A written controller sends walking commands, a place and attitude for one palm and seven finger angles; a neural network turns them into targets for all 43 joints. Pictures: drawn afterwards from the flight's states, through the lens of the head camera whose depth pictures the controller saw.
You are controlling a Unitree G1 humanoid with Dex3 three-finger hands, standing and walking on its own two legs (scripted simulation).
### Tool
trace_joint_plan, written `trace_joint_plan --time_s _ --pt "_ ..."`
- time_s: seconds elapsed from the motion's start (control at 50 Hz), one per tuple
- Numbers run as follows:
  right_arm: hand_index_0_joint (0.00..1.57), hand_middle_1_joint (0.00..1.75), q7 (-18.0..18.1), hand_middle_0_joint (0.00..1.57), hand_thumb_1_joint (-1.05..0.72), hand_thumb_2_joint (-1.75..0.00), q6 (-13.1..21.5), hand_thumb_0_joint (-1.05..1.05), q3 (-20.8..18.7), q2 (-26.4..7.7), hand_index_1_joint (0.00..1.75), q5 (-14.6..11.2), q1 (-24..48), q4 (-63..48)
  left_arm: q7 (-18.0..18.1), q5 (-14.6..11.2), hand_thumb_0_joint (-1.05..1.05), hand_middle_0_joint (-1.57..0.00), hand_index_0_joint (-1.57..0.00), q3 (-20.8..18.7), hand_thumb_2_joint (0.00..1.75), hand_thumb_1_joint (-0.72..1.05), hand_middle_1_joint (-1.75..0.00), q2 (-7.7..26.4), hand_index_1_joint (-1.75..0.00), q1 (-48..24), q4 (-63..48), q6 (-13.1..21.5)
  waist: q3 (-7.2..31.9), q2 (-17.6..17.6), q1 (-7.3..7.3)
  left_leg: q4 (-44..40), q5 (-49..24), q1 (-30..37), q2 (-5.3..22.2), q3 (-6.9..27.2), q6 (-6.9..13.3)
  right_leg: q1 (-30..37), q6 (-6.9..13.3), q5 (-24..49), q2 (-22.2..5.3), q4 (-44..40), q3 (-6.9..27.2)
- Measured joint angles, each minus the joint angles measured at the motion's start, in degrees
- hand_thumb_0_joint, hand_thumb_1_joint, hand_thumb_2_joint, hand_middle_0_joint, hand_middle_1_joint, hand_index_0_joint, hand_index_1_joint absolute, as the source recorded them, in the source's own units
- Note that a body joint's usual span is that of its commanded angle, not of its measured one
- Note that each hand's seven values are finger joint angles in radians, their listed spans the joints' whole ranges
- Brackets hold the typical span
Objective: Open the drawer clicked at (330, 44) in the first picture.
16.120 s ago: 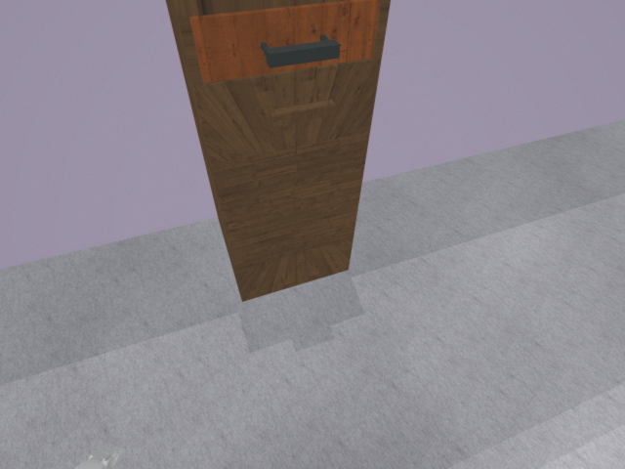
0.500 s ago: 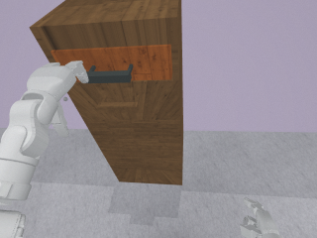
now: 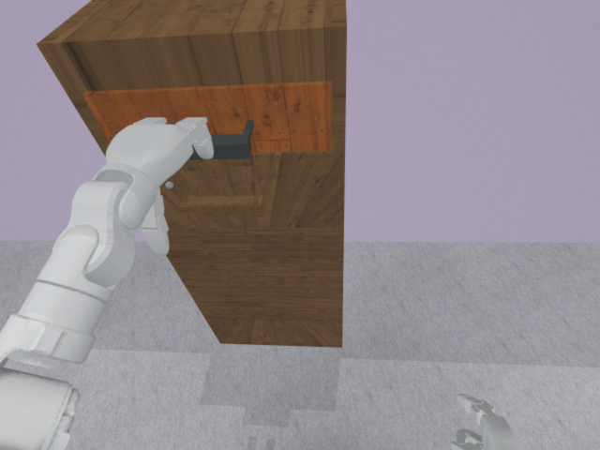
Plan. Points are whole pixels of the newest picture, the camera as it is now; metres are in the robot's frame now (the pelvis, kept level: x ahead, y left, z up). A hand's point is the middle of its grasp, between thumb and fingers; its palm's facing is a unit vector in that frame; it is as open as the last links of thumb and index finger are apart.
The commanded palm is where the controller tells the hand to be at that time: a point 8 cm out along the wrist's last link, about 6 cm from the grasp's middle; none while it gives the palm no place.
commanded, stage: move the hooked fingers above the handle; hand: left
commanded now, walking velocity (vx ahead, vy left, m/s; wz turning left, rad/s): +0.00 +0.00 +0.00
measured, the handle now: (206, 137) +0.53 +0.20 +0.14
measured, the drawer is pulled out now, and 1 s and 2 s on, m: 0.00 0.00 0.00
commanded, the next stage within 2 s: none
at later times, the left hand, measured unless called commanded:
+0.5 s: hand (216, 155) +0.45 +0.15 +0.17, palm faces -0.07 +0.02 -1.00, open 13.9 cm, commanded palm +0.45 +0.18 +0.26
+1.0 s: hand (186, 158) +0.44 +0.20 +0.17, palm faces -0.08 +0.04 -1.00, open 13.8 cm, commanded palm +0.45 +0.19 +0.26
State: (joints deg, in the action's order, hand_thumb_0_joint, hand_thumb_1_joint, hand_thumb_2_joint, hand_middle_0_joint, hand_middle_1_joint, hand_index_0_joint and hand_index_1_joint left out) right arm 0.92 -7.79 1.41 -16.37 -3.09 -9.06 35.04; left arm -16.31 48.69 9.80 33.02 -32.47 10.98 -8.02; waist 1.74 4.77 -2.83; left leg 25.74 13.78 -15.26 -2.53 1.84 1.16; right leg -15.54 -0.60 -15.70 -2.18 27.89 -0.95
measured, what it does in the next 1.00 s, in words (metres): stands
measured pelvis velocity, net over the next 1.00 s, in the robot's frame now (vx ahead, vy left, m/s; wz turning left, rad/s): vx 0.00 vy -0.02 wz -0.02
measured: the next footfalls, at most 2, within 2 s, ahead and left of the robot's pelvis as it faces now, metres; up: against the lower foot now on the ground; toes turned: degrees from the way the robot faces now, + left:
none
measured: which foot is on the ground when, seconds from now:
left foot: down 0.00-1.00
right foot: down 0.00-1.00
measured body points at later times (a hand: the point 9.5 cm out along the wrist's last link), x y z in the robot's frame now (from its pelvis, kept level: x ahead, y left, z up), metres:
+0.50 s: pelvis +0.01 +0.00 +0.00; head +0.04 -0.03 +0.45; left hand +0.44 +0.15 +0.23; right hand +0.14 -0.25 -0.13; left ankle -0.01 +0.11 -0.74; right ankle -0.02 -0.13 -0.74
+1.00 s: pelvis +0.00 -0.02 +0.00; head +0.03 -0.06 +0.45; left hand +0.44 +0.19 +0.22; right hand +0.12 -0.29 -0.13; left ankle -0.01 +0.11 -0.74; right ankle -0.02 -0.13 -0.74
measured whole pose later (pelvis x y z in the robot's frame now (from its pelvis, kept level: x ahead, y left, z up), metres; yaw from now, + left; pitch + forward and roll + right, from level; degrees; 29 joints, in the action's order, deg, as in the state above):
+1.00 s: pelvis +0.00 -0.02 +0.00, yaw -1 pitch +5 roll +1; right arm 3.9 -9.7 -0.8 -17.1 -3.8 -14.4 35.1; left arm -13.4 52.6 7.8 35.2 -44.4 32.6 -1.1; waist 2.1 3.5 0.2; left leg 26.4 14.5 -17.1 0.0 1.6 -0.4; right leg -17.8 1.4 -16.1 0.3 28.7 -0.8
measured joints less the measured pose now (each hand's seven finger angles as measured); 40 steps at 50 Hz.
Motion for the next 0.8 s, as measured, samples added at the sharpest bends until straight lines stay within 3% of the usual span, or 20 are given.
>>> trace_joint_plan --time_s 0.08,0.14,0.2,0.24,0.32,0.36,0.4,0.46,0.54,0.58,0.66,0.8 --pt "0.20 0.30 0.49 0.20 -0.90 -0.90 1.69 0.01 0.10 1.22 0.30 0.49 0.86 -0.04 3.06 -0.79 0.00 -0.32 -0.32 2.37 0.30 -0.49 -1.20 -1.81 -1.21 -1.45 -0.53 6.77 -0.14 -0.84 0.58 0.38 0.52 0.22 -0.09 -0.16 0.16 0.48 -0.12 -0.10 -0.08 -0.29 0.15" --pt "0.20 0.30 0.05 0.20 -0.90 -0.90 2.11 0.01 0.37 1.95 0.30 0.60 1.57 0.64 7.78 -0.20 0.00 -0.32 -0.33 1.28 0.30 -0.49 -1.20 -2.28 -1.21 -5.94 3.47 8.10 -0.25 -1.14 0.96 0.32 0.48 -0.19 0.07 -0.41 0.12 0.13 -0.04 0.25 0.09 -0.72 0.40" --pt "0.20 0.30 -0.62 0.20 -0.90 -0.90 1.25 0.01 0.78 2.45 0.30 0.58 1.95 1.86 11.27 1.26 0.01 -0.32 -0.32 -1.19 0.30 -0.49 -1.20 -1.96 -1.21 -11.96 10.36 5.32 -0.10 -1.26 1.14 -0.10 0.17 -0.94 0.28 -0.77 0.04 -0.78 -0.09 0.74 0.29 -1.17 0.77" --pt "0.20 0.30 -1.19 0.20 -0.90 -0.90 0.22 0.01 0.95 2.49 0.30 0.56 1.55 2.40 11.68 2.81 0.01 -0.32 -0.32 -2.41 0.30 -0.49 -1.20 -1.08 -1.21 -15.08 14.75 1.68 0.49 -1.15 1.20 -0.60 -0.11 -1.57 0.39 -1.09 0.00 -1.63 -0.10 1.04 0.40 -1.45 1.09" --pt "0.20 0.30 -2.12 0.20 -0.90 -0.90 -2.20 0.01 0.44 1.53 0.30 -0.18 -0.88 2.33 8.11 4.93 0.00 -0.31 -0.31 -0.65 0.30 -0.49 -1.20 -0.12 -1.20 -17.38 19.30 -7.10 1.88 -0.24 1.06 -1.12 -0.28 -2.38 0.26 -1.05 0.10 -2.54 -0.24 0.96 0.25 -1.61 1.05" --pt "0.20 0.30 -2.03 0.20 -0.90 -0.90 -3.04 0.01 0.15 0.91 0.30 -0.49 -2.07 2.18 4.78 4.60 0.00 -0.31 -0.31 1.64 0.30 -0.49 -1.20 -0.62 -1.20 -16.70 18.93 -9.16 2.08 0.04 1.10 -1.04 -0.12 -2.28 0.06 -0.69 0.20 -2.36 -0.31 0.57 0.05 -1.38 0.68" --pt "0.20 0.30 -1.45 0.20 -0.90 -0.90 -3.13 0.01 -0.03 0.45 0.30 -0.59 -2.95 2.03 1.57 3.61 0.00 -0.31 -0.31 4.09 0.30 -0.49 -1.20 -1.58 -1.20 -15.47 17.28 -8.45 1.92 -0.05 1.33 -0.75 0.15 -2.00 -0.16 -0.27 0.26 -2.01 -0.30 -0.01 -0.17 -0.85 0.26" --pt "0.20 0.30 -0.19 0.20 -0.90 -0.90 -2.06 0.01 -0.24 0.23 0.30 -0.32 -3.39 1.76 -0.91 1.85 0.00 -0.31 -0.31 6.16 0.30 -0.49 -1.20 -3.18 -1.20 -13.14 13.84 -2.52 1.32 -0.64 2.04 -0.14 0.69 -1.46 -0.20 0.02 0.19 -1.48 -0.12 -0.76 -0.21 -0.07 -0.03" --pt "0.20 0.30 0.97 0.20 -0.90 -0.90 -0.02 0.01 -0.95 0.38 0.30 0.33 -3.47 1.47 3.21 0.89 0.00 -0.32 -0.31 4.50 0.30 -0.49 -1.20 -3.82 -1.22 -13.15 12.45 6.25 1.02 -1.08 2.81 0.61 1.34 -1.24 0.35 -0.07 -0.22 -1.17 0.28 -1.07 0.36 0.25 0.05" --pt "0.20 0.30 1.12 0.20 -0.90 -0.90 0.47 0.01 -1.00 0.54 0.30 0.37 -3.06 2.05 6.69 0.89 0.00 -0.32 -0.31 2.85 0.30 -0.49 -1.20 -4.04 -1.22 -15.78 16.01 8.30 1.08 -1.23 3.18 0.79 1.45 -1.51 0.72 -0.19 -0.48 -1.45 0.50 -0.95 0.73 0.24 0.17" --pt "0.20 0.30 0.70 0.20 -0.90 -0.90 -0.17 0.01 -0.42 0.75 0.30 0.25 -2.06 3.31 12.04 2.97 0.01 -0.32 -0.31 -1.04 0.30 -0.49 -1.20 -2.91 -1.21 -22.28 26.32 5.24 1.23 -1.32 3.96 0.13 0.88 -2.52 1.49 -0.76 -1.03 -2.88 0.95 -0.18 1.50 -0.20 0.76" --pt "0.20 0.30 0.54 0.20 -0.90 -0.90 -3.93 0.01 0.08 -0.23 0.30 0.01 -2.76 3.24 8.97 6.10 0.00 -0.39 -0.34 -3.50 0.30 -0.49 -1.26 -1.77 -1.24 -21.42 29.05 0.46 2.94 0.34 4.26 -1.01 0.35 -2.29 2.34 -2.18 -1.22 -3.65 1.25 0.41 2.38 -0.45 2.13"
